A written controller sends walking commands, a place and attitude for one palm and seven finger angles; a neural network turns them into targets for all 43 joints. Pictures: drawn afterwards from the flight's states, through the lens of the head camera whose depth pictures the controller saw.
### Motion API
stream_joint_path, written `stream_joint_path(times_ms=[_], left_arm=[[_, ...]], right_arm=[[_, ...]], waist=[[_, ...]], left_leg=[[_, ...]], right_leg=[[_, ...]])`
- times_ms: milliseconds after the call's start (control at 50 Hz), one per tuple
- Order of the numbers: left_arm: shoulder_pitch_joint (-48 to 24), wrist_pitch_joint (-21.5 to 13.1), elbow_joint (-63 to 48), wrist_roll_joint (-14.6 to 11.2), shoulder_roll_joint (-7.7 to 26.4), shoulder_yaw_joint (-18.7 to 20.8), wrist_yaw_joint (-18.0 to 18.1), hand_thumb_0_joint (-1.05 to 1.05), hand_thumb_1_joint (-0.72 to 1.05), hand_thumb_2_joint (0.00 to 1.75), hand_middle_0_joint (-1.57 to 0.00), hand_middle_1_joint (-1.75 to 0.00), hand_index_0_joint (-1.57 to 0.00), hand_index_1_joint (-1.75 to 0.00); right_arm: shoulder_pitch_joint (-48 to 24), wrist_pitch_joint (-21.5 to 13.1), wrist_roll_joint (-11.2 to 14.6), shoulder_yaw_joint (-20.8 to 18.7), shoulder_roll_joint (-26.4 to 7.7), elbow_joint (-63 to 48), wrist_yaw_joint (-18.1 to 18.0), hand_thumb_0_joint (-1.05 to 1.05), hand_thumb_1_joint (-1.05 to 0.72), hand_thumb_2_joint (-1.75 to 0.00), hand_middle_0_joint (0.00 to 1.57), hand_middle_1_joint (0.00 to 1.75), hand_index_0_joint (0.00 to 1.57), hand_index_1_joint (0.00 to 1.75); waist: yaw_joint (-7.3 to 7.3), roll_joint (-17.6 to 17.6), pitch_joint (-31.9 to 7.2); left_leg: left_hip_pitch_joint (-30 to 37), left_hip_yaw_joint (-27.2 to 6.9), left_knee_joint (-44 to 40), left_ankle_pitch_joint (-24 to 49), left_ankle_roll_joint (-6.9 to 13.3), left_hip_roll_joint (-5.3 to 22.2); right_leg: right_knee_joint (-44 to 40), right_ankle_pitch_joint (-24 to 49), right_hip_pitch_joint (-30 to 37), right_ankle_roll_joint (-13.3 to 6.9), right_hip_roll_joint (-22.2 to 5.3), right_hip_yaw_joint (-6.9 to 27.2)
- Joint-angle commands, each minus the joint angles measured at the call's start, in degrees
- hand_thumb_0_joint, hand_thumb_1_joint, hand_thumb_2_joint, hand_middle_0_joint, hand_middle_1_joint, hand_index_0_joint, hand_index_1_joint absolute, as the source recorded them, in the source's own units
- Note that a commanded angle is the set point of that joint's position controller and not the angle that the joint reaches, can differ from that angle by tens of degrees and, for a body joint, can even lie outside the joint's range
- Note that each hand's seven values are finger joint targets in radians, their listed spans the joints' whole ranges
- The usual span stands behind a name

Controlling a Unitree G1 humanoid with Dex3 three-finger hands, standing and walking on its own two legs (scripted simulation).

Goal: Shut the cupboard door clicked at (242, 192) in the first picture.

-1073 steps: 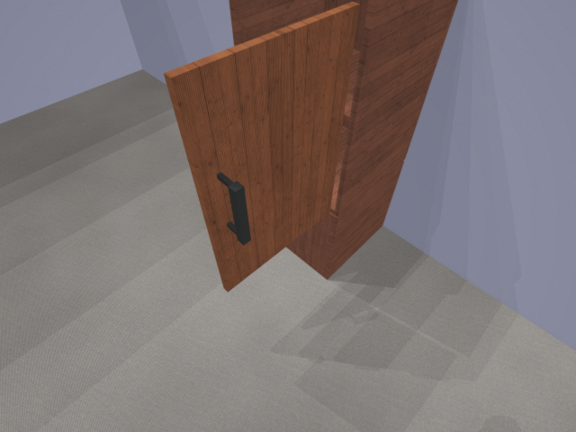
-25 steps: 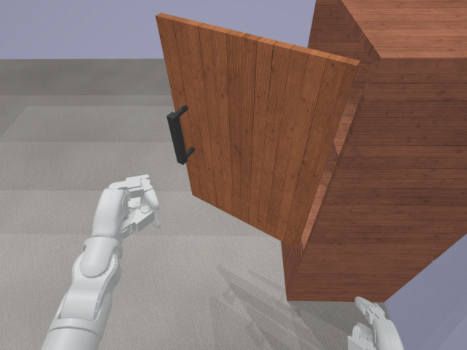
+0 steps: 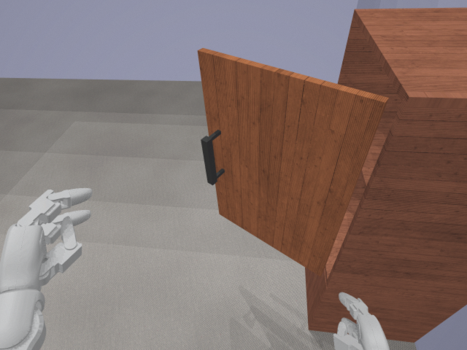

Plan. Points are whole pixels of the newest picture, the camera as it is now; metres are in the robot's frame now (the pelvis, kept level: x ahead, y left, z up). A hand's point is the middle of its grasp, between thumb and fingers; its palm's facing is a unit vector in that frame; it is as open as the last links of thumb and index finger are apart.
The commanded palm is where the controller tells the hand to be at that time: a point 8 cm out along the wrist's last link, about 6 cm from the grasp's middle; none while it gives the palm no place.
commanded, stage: draw the hand back to the body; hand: left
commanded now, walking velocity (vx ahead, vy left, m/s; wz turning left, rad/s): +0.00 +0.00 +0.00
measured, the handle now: (214, 158) +0.60 +0.14 -0.03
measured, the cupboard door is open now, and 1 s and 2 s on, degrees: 59 59 59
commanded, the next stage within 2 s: step back with the hand held close in 0.46 s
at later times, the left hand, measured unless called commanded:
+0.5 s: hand (61, 257) +0.18 +0.25 +0.16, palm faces +0.44 -0.80 -0.41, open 7.4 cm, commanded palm +0.13 +0.29 +0.17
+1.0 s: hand (40, 258) +0.18 +0.28 +0.15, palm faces +0.36 -0.78 -0.51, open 7.4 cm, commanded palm +0.12 +0.31 +0.17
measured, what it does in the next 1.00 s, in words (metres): stands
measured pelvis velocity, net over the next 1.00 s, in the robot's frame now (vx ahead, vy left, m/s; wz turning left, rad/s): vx -0.03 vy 0.02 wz -0.03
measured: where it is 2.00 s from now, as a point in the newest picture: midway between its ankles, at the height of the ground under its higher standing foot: outside the picture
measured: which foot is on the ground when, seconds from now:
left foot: down 0.00-1.00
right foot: down 0.00-1.00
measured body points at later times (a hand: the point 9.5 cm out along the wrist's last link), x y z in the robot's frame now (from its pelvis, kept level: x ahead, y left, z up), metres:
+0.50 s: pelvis -0.01 -0.01 +0.00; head -0.03 -0.04 +0.45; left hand +0.15 +0.29 +0.18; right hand +0.18 -0.24 -0.08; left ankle +0.00 +0.10 -0.74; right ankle -0.04 -0.12 -0.74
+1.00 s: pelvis -0.03 +0.02 -0.01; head -0.02 +0.01 +0.44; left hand +0.15 +0.32 +0.18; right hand +0.15 -0.24 -0.09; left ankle +0.00 +0.10 -0.74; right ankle -0.04 -0.12 -0.74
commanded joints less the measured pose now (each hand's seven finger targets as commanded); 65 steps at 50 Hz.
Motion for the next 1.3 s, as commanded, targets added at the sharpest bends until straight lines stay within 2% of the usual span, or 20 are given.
stream_joint_path(times_ms=[0,60,140,160,220,320,400,560,580,600,620,660,740,820,840,920,980,1060,1120,1280], left_arm=[[-2.75,-4.95,-16.18,-0.15,11.94,10.70,1.20,0.00,0.90,0.90,-0.28,-0.39,-0.28,-0.39],[0.71,-5.84,-17.17,-0.40,13.68,14.25,1.48,0.00,0.90,0.90,-0.20,-0.30,-0.20,-0.30],[-0.67,-5.58,-12.91,-0.08,9.59,9.99,1.14,0.00,0.90,0.90,-0.20,-0.30,-0.20,-0.30],[-2.05,-5.75,-13.59,0.05,9.85,9.91,1.25,0.00,0.90,0.90,-0.20,-0.30,-0.20,-0.30],[-2.68,-6.29,-12.90,0.06,12.12,11.86,1.65,0.00,0.90,0.90,-0.20,-0.30,-0.20,-0.30],[-2.73,-7.29,-15.30,0.14,13.86,13.40,1.86,0.00,0.90,0.90,-0.20,-0.30,-0.20,-0.30],[-1.57,-7.57,-15.77,0.05,12.74,13.02,1.72,0.00,0.90,0.90,-0.20,-0.30,-0.20,-0.30],[-0.39,-7.41,-13.55,-0.38,11.23,12.18,1.00,0.00,0.90,0.90,-0.20,-0.30,-0.20,-0.30],[-5.27,-9.46,-15.77,-0.02,17.02,17.57,1.55,0.00,0.90,0.90,-0.20,-0.30,-0.20,-0.30],[-1.43,-9.98,-12.02,-0.05,14.28,15.08,1.40,0.00,0.90,0.90,-0.20,-0.30,-0.20,-0.30],[-0.40,-10.67,-12.76,0.22,15.29,15.86,1.53,0.00,0.90,0.90,-0.20,-0.30,-0.20,-0.30],[2.38,-11.24,-12.00,0.12,13.26,14.05,1.51,0.00,0.90,0.90,-0.20,-0.30,-0.20,-0.30],[3.83,-11.53,-15.44,-0.02,14.53,14.76,2.23,0.00,0.90,0.90,-0.20,-0.30,-0.20,-0.30],[5.99,-11.04,-17.04,-0.36,17.54,17.75,2.83,0.00,0.90,0.90,-0.20,-0.30,-0.20,-0.30],[6.52,-10.92,-17.15,-0.45,16.06,16.62,2.82,0.00,0.90,0.90,-0.20,-0.30,-0.20,-0.30],[8.41,-11.11,-18.00,-0.48,17.51,18.36,3.25,0.00,0.90,0.90,-0.20,-0.30,-0.20,-0.30],[8.98,-11.54,-17.91,-0.52,16.23,17.58,3.47,0.00,0.90,0.90,-0.20,-0.30,-0.20,-0.30],[7.78,-12.62,-17.97,0.10,15.57,17.54,3.69,0.00,0.90,0.90,-0.20,-0.30,-0.20,-0.30],[6.16,-13.89,-18.96,1.12,16.60,19.08,4.05,0.00,0.90,0.90,-0.20,-0.30,-0.20,-0.30],[3.73,-15.93,-21.37,1.94,14.66,17.96,4.44,0.00,0.90,0.90,-0.20,-0.30,-0.20,-0.30]], right_arm=[[-7.41,-4.11,-0.17,-3.41,-5.79,-9.03,-0.22,0.00,-0.90,-0.90,0.20,0.30,0.20,0.30],[-7.48,-4.87,0.04,-3.84,-5.80,-8.75,-0.37,0.00,-0.90,-0.90,0.20,0.30,0.20,0.30],[-6.75,-5.39,-0.01,-4.36,-6.75,-7.87,-0.44,0.00,-0.90,-0.90,0.20,0.30,0.20,0.30],[-6.80,-5.45,-0.04,-4.52,-6.86,-7.85,-0.54,0.00,-0.90,-0.90,0.20,0.30,0.20,0.30],[-7.04,-6.09,-0.31,-4.58,-7.06,-7.45,-1.06,0.00,-0.90,-0.90,0.20,0.30,0.20,0.30],[-7.71,-6.86,-0.39,-4.23,-6.41,-7.25,-1.40,0.00,-0.90,-0.90,0.20,0.30,0.20,0.30],[-7.63,-7.20,-0.34,-4.13,-5.88,-7.48,-1.25,0.00,-0.90,-0.90,0.20,0.30,0.20,0.30],[-7.40,-6.63,-0.34,-4.46,-6.16,-7.57,-1.07,0.00,-0.90,-0.90,0.20,0.30,0.20,0.30],[-7.19,-5.16,0.01,-5.19,-8.00,-9.03,-0.94,0.00,-0.90,-0.90,0.20,0.30,0.20,0.30],[-7.26,-4.32,-0.30,-5.26,-7.40,-7.86,-1.13,0.00,-0.90,-0.90,0.20,0.30,0.20,0.30],[-7.14,-3.71,-0.42,-5.56,-7.42,-7.95,-1.10,0.00,-0.90,-0.90,0.20,0.30,0.20,0.30],[-6.76,-2.72,-0.19,-5.80,-6.97,-8.13,-1.22,0.00,-0.90,-0.90,0.20,0.30,0.20,0.30],[-6.65,-1.28,-0.04,-6.35,-7.67,-9.15,-2.12,0.00,-0.90,-0.90,0.20,0.30,0.20,0.30],[-6.52,0.23,-0.09,-6.57,-8.22,-10.52,-2.73,0.00,-0.90,-0.90,0.20,0.30,0.20,0.30],[-6.22,0.62,0.07,-6.44,-7.92,-10.99,-2.65,0.00,-0.90,-0.90,0.20,0.30,0.20,0.30],[-5.89,0.94,-0.07,-6.78,-8.75,-11.63,-2.62,0.00,-0.90,-0.90,0.20,0.30,0.20,0.30],[-5.53,0.74,-0.01,-6.53,-8.64,-12.05,-2.54,0.00,-0.90,-0.90,0.20,0.30,0.20,0.30],[-5.37,-0.08,0.03,-6.46,-8.90,-12.19,-2.51,0.00,-0.90,-0.90,0.20,0.30,0.20,0.30],[-5.20,-1.19,-0.18,-6.66,-9.65,-12.02,-2.59,0.00,-0.90,-0.90,0.20,0.30,0.20,0.30],[-3.42,-4.00,-0.80,-6.53,-9.22,-10.72,-2.36,0.00,-0.90,-0.90,0.20,0.30,0.20,0.30]], waist=[[-0.25,-0.05,-6.23],[0.21,0.25,-5.79],[-1.03,-3.09,-1.47],[-0.97,-1.73,-2.46],[-0.38,-3.53,-2.15],[0.26,0.25,-3.46],[0.09,1.67,-2.91],[-0.18,-1.41,-1.64],[-2.24,-1.65,-0.14],[-2.67,-3.93,-1.03],[-2.37,-5.50,-1.36],[-2.78,-4.66,-5.02],[-3.17,-1.41,-9.29],[-2.88,-1.66,-11.91],[-3.08,-1.61,-11.87],[-2.81,-0.08,-11.52],[-3.08,0.40,-9.60],[-3.47,0.48,-7.05],[-3.45,2.97,-5.78],[-3.78,2.72,-5.91]], left_leg=[[4.77,-1.46,-2.02,16.64,-0.26,2.62],[4.28,-0.79,-1.59,16.21,-0.10,2.56],[3.42,-0.61,-2.27,12.70,0.33,2.61],[3.94,-0.64,-2.45,11.37,0.36,2.52],[3.31,-0.76,-2.72,8.90,0.67,2.26],[3.58,-0.60,-2.52,9.20,0.49,1.87],[3.66,-0.12,-2.33,10.21,0.29,1.91],[3.67,0.19,-2.58,9.94,0.57,2.19],[-0.71,-1.08,1.66,5.76,1.38,3.10],[-1.04,-1.41,3.71,4.85,1.28,2.65],[-1.98,-1.26,4.90,5.10,1.15,2.37],[-2.34,-0.97,5.71,7.16,1.00,2.78],[-0.90,-1.73,3.61,17.12,0.94,4.40],[-1.34,-2.89,2.98,25.19,1.01,5.89],[-2.49,-3.08,2.70,25.10,0.88,6.17],[-6.65,-4.45,0.80,20.34,1.11,7.19],[-11.95,-5.88,-1.40,12.42,1.72,8.16],[-21.20,-7.51,-4.45,-5.76,2.72,8.65],[-28.99,-9.81,-7.24,-18.20,3.85,9.43],[-32.60,-9.88,-5.13,-23.61,4.00,9.53]], right_leg=[[-2.02,16.15,-2.70,-0.37,0.09,-0.49],[-2.17,16.38,-2.72,-0.35,-0.03,-0.25],[-3.01,13.21,-5.75,0.04,-0.21,-0.28],[-3.10,11.64,-5.80,0.05,-0.23,-0.13],[-4.08,9.20,-5.56,0.03,-0.30,0.19],[-4.33,9.55,-4.35,-0.18,-0.35,0.65],[-4.01,11.06,-4.53,-0.21,-0.26,0.70],[-4.90,10.61,-5.25,0.12,-0.24,0.88],[-7.65,11.49,-10.58,0.24,-4.00,6.43],[-8.11,11.74,-11.70,-0.23,-5.85,7.27],[-7.90,14.49,-12.12,-0.04,-6.81,7.63],[-4.74,18.45,-10.80,-0.58,-7.93,7.17],[0.53,24.17,-8.87,0.06,-5.80,3.90],[4.08,27.19,-7.07,0.72,-3.75,2.92],[4.73,26.63,-6.31,0.59,-3.67,2.79],[5.97,21.38,-5.85,0.68,-2.68,2.92],[6.88,16.13,-5.31,0.83,-1.98,3.27],[7.90,9.92,-2.73,0.81,-1.52,4.03],[10.17,6.69,0.83,0.97,-0.36,3.96],[12.52,3.20,-0.06,0.53,-0.31,4.93]])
